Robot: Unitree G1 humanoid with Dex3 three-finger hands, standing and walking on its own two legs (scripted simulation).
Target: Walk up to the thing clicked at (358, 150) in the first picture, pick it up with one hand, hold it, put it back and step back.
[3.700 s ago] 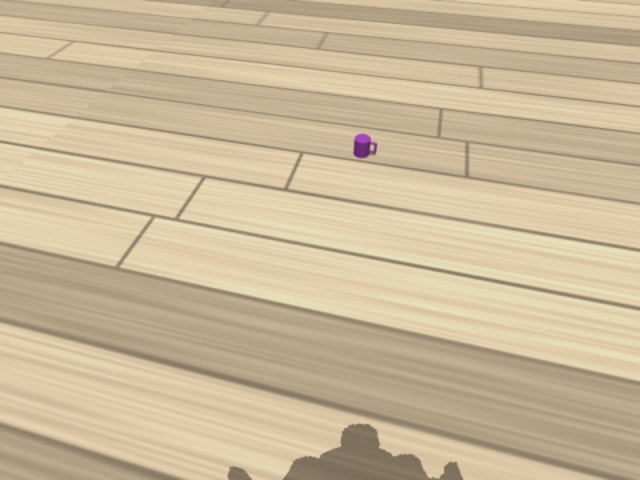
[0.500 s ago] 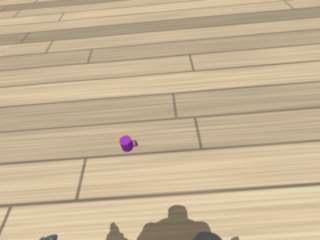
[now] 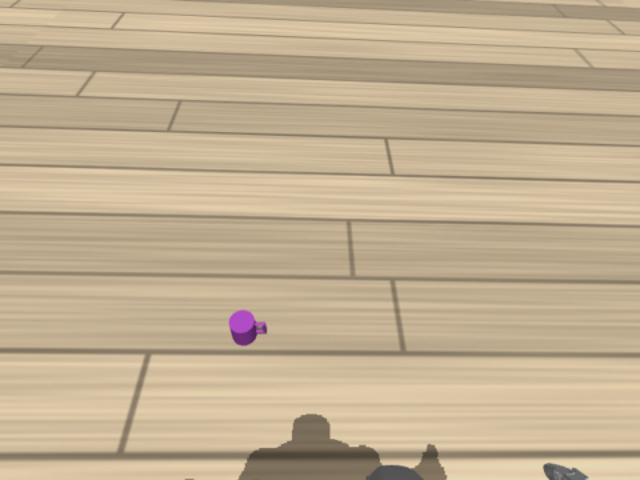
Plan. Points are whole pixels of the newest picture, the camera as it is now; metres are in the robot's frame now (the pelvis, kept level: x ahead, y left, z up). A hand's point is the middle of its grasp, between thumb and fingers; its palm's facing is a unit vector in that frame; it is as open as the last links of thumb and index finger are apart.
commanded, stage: walk up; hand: left
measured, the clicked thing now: (248, 328) +0.67 +0.21 -0.72
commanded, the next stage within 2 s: stand in 1.88 s
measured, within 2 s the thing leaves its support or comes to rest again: neither
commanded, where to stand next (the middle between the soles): +0.21 -0.01 m, yaw -1 degrees
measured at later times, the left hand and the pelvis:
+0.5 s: hand (138, 438) +0.20 +0.26 -0.12, palm faces -0.05 -0.90 -0.44, open 7.3 cm; pelvis +0.12 -0.02 +0.00, yaw -1 degrees
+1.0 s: hand (148, 421) +0.23 +0.26 -0.14, palm faces +0.00 -0.94 -0.33, open 7.3 cm; pelvis +0.16 +0.00 +0.01, yaw +0 degrees
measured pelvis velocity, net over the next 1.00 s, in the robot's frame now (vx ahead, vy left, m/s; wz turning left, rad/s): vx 0.16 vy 0.00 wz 0.01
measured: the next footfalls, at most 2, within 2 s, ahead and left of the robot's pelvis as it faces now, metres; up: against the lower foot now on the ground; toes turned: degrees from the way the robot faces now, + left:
right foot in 0.26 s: +0.22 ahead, -0.14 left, +0.00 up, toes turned -3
left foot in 0.56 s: +0.22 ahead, +0.13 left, +0.00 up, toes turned +0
